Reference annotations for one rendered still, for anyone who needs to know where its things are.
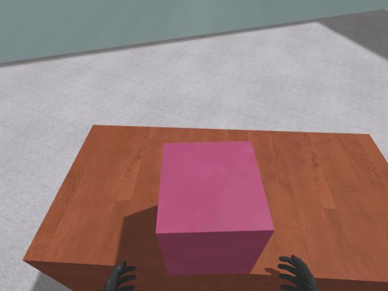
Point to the carton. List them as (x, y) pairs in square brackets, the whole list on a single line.
[(213, 216)]

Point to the right robot hand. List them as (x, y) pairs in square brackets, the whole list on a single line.
[(304, 280)]

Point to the left robot hand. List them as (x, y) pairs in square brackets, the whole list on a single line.
[(114, 280)]

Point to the pedestal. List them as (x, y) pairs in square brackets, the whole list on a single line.
[(327, 194)]

